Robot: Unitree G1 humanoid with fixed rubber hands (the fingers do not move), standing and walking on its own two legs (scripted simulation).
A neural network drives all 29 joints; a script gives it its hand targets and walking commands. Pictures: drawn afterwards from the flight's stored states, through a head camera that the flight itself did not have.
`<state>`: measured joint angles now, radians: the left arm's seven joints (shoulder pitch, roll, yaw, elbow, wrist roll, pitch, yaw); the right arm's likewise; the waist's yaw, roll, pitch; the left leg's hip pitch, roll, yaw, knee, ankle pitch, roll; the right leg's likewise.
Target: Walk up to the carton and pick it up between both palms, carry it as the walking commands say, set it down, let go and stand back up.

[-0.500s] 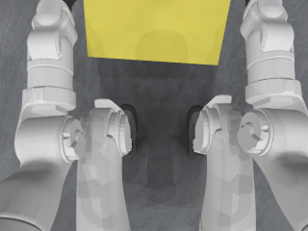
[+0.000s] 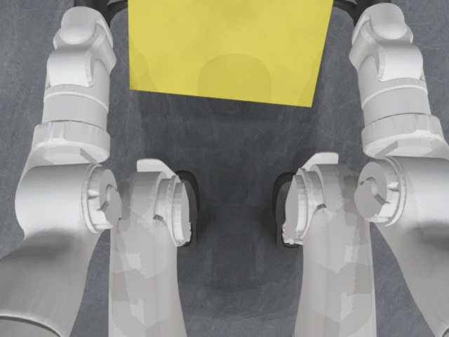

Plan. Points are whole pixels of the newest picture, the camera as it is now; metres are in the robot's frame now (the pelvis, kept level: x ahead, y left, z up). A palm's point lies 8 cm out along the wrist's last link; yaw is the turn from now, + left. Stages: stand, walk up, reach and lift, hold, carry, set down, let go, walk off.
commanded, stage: set down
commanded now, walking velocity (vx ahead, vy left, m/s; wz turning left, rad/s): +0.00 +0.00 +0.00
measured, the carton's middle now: (229, 3) +0.56 +0.00 -0.26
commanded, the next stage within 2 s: none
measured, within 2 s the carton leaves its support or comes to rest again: rests again in 1.14 s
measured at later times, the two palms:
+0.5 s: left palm (95, 13) +0.52 +0.18 -0.17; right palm (366, 12) +0.52 -0.18 -0.17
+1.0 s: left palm (98, 13) +0.53 +0.19 -0.19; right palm (361, 10) +0.52 -0.19 -0.19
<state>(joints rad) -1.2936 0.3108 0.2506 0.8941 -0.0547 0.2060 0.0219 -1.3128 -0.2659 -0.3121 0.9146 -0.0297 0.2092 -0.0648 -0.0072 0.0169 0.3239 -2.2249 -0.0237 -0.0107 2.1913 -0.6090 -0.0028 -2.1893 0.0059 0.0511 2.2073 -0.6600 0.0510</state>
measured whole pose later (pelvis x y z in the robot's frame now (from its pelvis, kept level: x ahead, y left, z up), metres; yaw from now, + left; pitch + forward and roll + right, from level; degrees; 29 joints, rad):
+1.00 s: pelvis +0.00 +0.00 -0.02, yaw +0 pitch +36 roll +0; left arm -1.34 0.35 0.24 1.01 -0.06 0.17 -0.01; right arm -1.37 -0.31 -0.23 1.03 0.03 0.17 -0.04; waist -0.01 0.02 0.35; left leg -2.25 -0.02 -0.02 2.25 -0.62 -0.01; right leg -2.22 0.02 0.05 2.26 -0.67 0.05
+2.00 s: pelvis +0.00 +0.00 -0.03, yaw -1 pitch +36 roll -1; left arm -1.37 0.40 0.19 1.10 -0.16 0.03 0.05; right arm -1.40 -0.35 -0.17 1.13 0.10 0.04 -0.08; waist -0.01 0.02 0.38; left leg -2.30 -0.02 -0.02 2.28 -0.62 -0.01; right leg -2.26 0.02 0.05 2.29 -0.67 0.06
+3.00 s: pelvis -0.03 +0.00 +0.09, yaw -2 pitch +28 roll -1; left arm -1.31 0.50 0.19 0.62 -0.26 0.38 0.07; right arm -1.25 -0.45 -0.16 0.54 0.20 0.40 -0.12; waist -0.01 0.02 0.52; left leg -1.87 0.00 -0.01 1.91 -0.54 0.00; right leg -1.84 0.03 0.05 1.91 -0.56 0.06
